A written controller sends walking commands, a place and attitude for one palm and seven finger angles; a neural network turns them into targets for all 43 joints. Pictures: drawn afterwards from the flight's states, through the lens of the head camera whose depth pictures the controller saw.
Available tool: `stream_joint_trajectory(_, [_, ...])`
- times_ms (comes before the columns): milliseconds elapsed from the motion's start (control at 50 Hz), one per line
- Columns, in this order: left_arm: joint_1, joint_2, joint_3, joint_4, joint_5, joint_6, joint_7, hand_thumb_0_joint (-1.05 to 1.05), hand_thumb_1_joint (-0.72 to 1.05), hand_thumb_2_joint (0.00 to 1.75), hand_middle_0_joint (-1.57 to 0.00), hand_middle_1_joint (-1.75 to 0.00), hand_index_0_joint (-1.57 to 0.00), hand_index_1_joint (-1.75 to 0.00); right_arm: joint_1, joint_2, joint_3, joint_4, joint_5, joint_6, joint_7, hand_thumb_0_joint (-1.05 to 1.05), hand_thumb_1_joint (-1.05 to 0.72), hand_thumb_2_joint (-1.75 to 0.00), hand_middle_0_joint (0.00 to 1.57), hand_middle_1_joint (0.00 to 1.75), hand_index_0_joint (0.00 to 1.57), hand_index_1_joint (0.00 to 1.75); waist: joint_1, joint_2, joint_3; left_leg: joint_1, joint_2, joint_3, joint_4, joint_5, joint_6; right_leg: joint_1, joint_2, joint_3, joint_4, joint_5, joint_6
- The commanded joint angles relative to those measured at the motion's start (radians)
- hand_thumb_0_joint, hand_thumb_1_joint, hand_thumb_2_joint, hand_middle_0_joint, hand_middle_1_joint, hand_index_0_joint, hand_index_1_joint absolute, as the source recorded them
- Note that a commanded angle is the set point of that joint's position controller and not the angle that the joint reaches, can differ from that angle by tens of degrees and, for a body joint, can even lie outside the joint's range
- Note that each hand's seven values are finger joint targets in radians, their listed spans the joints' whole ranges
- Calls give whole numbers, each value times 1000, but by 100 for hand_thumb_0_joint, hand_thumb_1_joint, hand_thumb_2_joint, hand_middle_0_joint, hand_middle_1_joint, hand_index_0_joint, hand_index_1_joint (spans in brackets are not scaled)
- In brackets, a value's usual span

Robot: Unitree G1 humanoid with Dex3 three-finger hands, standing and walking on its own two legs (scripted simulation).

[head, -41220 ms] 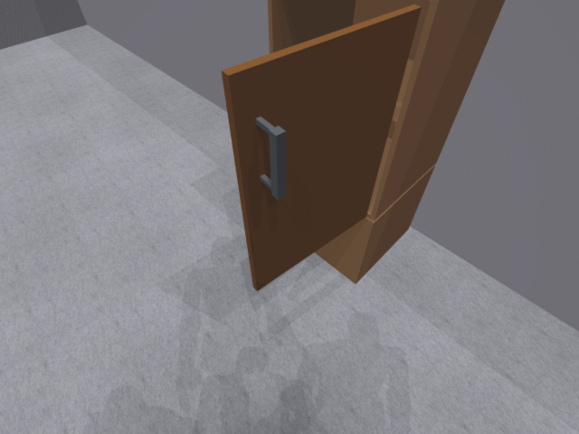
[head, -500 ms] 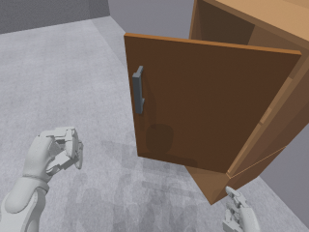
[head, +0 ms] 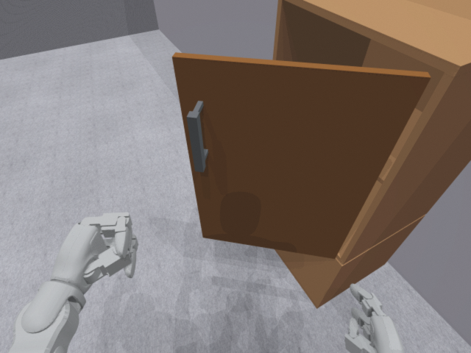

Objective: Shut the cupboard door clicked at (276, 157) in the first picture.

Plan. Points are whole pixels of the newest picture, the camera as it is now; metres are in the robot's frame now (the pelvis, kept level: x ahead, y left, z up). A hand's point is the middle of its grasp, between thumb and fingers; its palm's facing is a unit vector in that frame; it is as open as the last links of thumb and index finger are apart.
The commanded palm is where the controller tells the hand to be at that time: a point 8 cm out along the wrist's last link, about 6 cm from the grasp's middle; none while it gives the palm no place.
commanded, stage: bring the fist close to the handle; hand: left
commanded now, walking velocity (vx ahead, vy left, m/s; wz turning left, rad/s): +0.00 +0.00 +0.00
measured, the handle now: (199, 137) +0.49 +0.12 +0.11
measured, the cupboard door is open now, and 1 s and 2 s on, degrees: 51 51 43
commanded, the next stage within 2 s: push the door shut along its arc in 1.34 s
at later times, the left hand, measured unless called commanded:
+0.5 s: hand (166, 193) +0.33 +0.15 +0.12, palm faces -0.02 -1.00 -0.05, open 3.1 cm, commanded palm +0.30 +0.19 +0.12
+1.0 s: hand (202, 171) +0.39 +0.10 +0.12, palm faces -0.08 -1.00 -0.01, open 3.1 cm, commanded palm +0.36 +0.16 +0.12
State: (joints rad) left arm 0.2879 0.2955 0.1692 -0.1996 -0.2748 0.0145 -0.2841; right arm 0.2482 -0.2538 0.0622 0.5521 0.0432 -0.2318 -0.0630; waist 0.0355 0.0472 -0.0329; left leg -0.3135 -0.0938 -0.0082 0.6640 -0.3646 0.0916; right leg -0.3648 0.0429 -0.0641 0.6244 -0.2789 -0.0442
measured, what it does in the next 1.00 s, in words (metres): stands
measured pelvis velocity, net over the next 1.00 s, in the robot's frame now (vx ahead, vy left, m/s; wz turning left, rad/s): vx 0.01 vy -0.03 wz -0.02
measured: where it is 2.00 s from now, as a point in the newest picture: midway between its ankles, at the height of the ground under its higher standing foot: outside the picture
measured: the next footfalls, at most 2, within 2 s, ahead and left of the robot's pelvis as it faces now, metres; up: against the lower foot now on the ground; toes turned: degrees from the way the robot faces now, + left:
none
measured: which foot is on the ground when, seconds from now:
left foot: down 0.00-1.00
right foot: down 0.00-1.00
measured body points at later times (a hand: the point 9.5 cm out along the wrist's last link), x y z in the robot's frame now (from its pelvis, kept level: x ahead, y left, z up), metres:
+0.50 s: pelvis +0.01 -0.03 +0.00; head +0.02 -0.05 +0.45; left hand +0.32 +0.20 +0.13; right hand +0.17 -0.27 -0.08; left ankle -0.01 +0.06 -0.72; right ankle +0.03 -0.09 -0.72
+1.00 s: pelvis +0.01 -0.03 +0.00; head +0.03 -0.05 +0.45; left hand +0.39 +0.15 +0.12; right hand +0.15 -0.27 -0.10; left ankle -0.01 +0.06 -0.72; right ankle +0.03 -0.09 -0.72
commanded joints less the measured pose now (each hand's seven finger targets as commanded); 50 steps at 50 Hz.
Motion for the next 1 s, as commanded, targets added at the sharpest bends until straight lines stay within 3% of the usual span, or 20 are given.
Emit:
stream_joint_trajectory(0, [-318,169,139,-247,-45,-144,40,0,90,90,-130,-150,-130,-150,-106,-111,-44,-149,1,-61,-21,0,-90,-90,20,30,20,30,-13,7,-136,4,96,-108,-135,172,-100,83,-26,24,-70,67,7])
stream_joint_trajectory(40, [-351,109,77,-203,-45,-162,45,0,90,90,-130,-150,-130,-150,-102,-111,-40,-135,5,-67,-21,0,-90,-90,20,30,20,30,-27,37,-108,5,94,-113,-135,138,-99,53,-27,23,-72,51,7])
stream_joint_trajectory(60, [-391,95,44,-160,-34,-156,44,0,90,90,-130,-150,-130,-150,-98,-116,-40,-122,7,-67,-22,0,-90,-90,20,30,20,30,-46,12,-84,-9,95,-112,-129,109,-87,35,-29,30,-80,35,11])
stream_joint_trajectory(100, [-427,83,7,-63,-18,-126,36,0,90,90,-130,-150,-130,-150,-92,-122,-42,-108,15,-64,-26,0,-90,-90,20,30,20,30,-54,8,-39,-39,94,-115,-140,40,-79,15,-37,38,-93,-12,12])
stream_joint_trajectory(140, [-467,80,-15,-4,-3,-89,25,0,90,90,-130,-150,-130,-150,-94,-125,-46,-111,19,-59,-31,0,-90,-90,20,30,20,30,-53,-13,-50,-49,90,-112,-142,16,-70,22,-44,50,-102,-31,13])
stream_joint_trajectory(220, [-531,137,34,-4,7,-45,30,0,90,90,-130,-150,-130,-150,-112,-119,-45,-135,16,-37,-28,0,-90,-90,20,30,20,30,-15,-28,-198,-36,80,-82,-118,146,-64,137,-59,77,-91,56,9])
stream_joint_trajectory(240, [-530,176,81,-2,6,-47,41,0,90,90,-130,-150,-130,-150,-114,-117,-46,-137,14,-31,-26,0,-90,-90,20,30,20,30,-2,-35,-225,-37,80,-72,-112,176,-64,165,-59,80,-85,88,11])
stream_joint_trajectory(300, [-575,210,158,18,-18,-81,75,0,90,90,-130,-150,-130,-150,-121,-104,-41,-131,7,-16,-19,0,-90,-90,20,30,20,30,9,-83,-263,-66,78,-52,-101,234,-64,235,-67,107,-80,171,17])
stream_joint_trajectory(360, [-589,200,165,71,-24,-109,87,0,90,90,-130,-150,-130,-150,-116,-103,-42,-125,8,-8,-12,0,-90,-90,20,30,20,30,12,-83,-243,-95,76,-36,-89,251,-64,254,-77,134,-78,230,22])
stream_joint_trajectory(440, [-604,129,70,144,6,-101,60,0,90,90,-130,-150,-130,-150,-98,-108,-48,-119,18,4,0,0,-90,-90,20,30,20,30,-15,8,-195,-76,74,-24,-87,252,-65,198,-73,130,-74,264,20])
stream_joint_trajectory(460, [-614,103,39,166,7,-91,48,0,90,90,-130,-150,-130,-150,-94,-113,-51,-121,21,6,1,0,-90,-90,20,30,20,30,-27,-33,-197,-77,78,-25,-75,258,-61,196,-78,138,-74,283,26])
stream_joint_trajectory(560, [-773,104,10,128,0,-89,34,0,90,90,-130,-150,-130,-150,-92,-119,-59,-126,24,14,-7,0,-90,-90,20,30,20,30,-52,-74,-253,-68,76,-30,-58,233,-53,196,-85,158,-82,252,38])
stream_joint_trajectory(580, [-803,137,46,127,-4,-98,46,0,90,90,-130,-150,-130,-150,-89,-119,-61,-121,23,15,-9,0,-90,-90,20,30,20,30,-46,-83,-274,-67,75,-32,-61,228,-53,205,-84,157,-85,241,39])
stream_joint_trajectory(640, [-845,138,61,149,0,-128,83,0,90,90,-130,-150,-130,-150,-92,-111,-55,-110,18,20,-8,0,-90,-90,20,30,20,30,-40,-88,-288,-69,70,-30,-70,225,-55,215,-83,151,-80,233,36])
stream_joint_trajectory(660, [-845,181,97,174,7,-132,100,0,90,90,-130,-150,-130,-150,-91,-114,-55,-103,16,26,-7,0,-90,-90,20,30,20,30,-33,-92,-289,-85,72,-28,-64,219,-56,225,-88,166,-80,227,38])
stream_joint_trajectory(800, [-916,103,17,343,46,-109,122,0,90,90,-130,-150,-130,-150,-73,-111,-54,-96,21,69,10,0,-90,-90,20,30,20,30,-44,-38,-265,-76,69,-20,-77,230,-58,190,-80,144,-71,263,30])
stream_joint_trajectory(840, [-940,86,1,372,44,-102,116,0,90,90,-130,-150,-130,-150,-69,-112,-55,-100,25,79,12,0,-90,-90,20,30,20,30,-46,-46,-275,-70,69,-19,-79,236,-58,187,-75,133,-70,274,28])
stream_joint_trajectory(880, [-990,91,12,395,36,-108,120,0,90,90,-130,-150,-130,-150,-64,-114,-57,-101,23,87,11,0,-90,-90,20,30,20,30,-51,-107,-283,-82,71,-21,-77,234,-56,198,-76,140,-72,282,35])
stream_joint_trajectory(920, [-1068,75,-6,383,35,-130,126,0,90,90,-130,-150,-130,-150,-63,-111,-58,-100,24,91,11,0,-90,-90,20,30,20,30,-62,-96,-293,-66,70,-22,-83,227,-55,182,-68,125,-72,257,29])
stream_joint_trajectory(980, [-1001,133,61,390,42,-167,146,0,90,90,-130,-150,-130,-150,-56,-113,-63,-101,17,95,16,0,-90,-90,20,30,20,30,-25,-72,-341,-48,72,-18,-90,262,-56,218,-65,119,-57,293,21])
